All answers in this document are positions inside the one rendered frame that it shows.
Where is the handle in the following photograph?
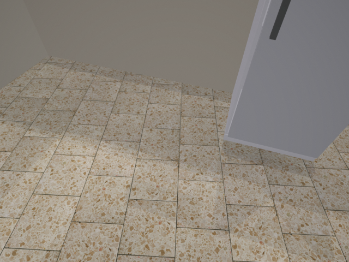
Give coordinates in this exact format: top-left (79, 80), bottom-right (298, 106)
top-left (269, 0), bottom-right (291, 40)

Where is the fridge door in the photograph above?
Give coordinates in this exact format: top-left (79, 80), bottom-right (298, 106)
top-left (228, 0), bottom-right (349, 158)

